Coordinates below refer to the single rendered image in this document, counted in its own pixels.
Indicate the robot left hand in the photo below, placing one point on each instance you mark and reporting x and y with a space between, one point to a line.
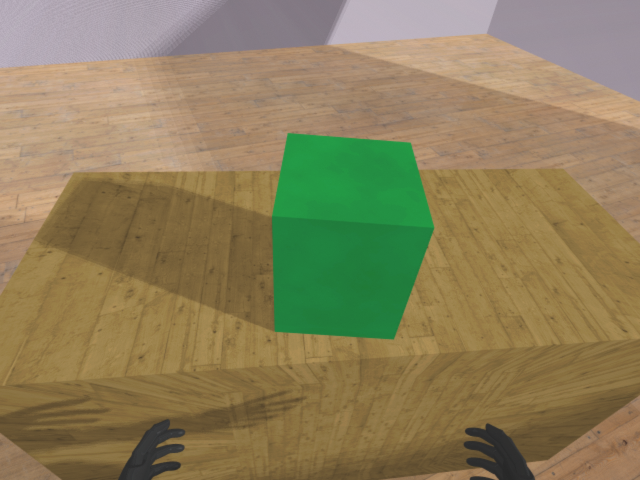
139 466

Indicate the robot right hand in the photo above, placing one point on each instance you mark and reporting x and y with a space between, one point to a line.
510 465

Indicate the pedestal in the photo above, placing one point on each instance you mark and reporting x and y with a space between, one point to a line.
148 296

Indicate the carton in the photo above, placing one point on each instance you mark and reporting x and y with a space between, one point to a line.
350 226

